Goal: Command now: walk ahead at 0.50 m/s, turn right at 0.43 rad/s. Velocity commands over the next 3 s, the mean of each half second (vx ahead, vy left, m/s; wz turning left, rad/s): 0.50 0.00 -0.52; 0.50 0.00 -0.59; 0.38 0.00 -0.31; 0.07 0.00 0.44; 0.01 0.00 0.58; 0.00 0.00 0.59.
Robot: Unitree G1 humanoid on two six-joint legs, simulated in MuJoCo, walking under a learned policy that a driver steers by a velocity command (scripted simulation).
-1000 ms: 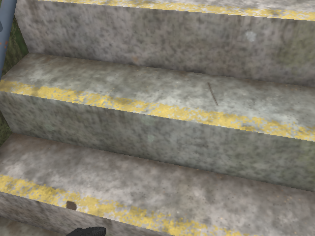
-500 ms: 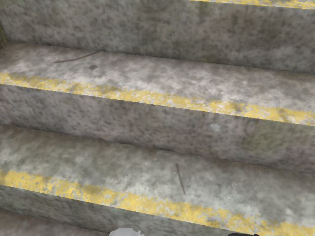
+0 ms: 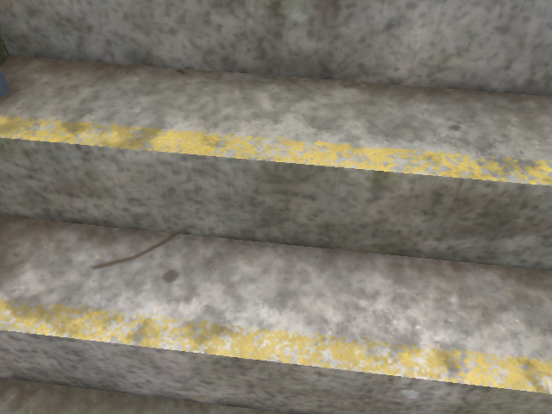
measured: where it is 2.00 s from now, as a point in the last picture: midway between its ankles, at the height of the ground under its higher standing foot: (509, 168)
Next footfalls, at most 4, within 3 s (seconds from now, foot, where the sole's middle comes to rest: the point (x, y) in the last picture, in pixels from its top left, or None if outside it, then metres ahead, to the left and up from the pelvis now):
0.28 right None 0.28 -0.12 -0.52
0.74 left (257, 292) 0.56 0.05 -0.31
1.40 right None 0.65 -0.48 -0.10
1.90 left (450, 138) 0.72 -0.28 -0.10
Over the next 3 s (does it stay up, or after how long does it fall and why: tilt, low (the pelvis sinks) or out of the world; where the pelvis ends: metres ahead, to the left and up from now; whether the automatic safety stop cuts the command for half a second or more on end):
stays up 0.72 -0.36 0.67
